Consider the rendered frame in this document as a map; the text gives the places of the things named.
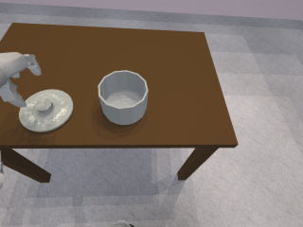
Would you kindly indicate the lid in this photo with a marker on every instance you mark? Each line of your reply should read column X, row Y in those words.
column 63, row 108

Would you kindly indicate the knob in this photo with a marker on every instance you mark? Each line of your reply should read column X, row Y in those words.
column 44, row 106

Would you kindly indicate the pot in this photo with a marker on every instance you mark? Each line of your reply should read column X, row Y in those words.
column 123, row 97

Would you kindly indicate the left robot shin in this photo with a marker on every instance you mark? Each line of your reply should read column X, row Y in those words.
column 122, row 221

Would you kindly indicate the table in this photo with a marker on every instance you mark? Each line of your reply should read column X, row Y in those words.
column 185, row 106

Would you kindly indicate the left robot hand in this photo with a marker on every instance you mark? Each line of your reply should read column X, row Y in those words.
column 13, row 63

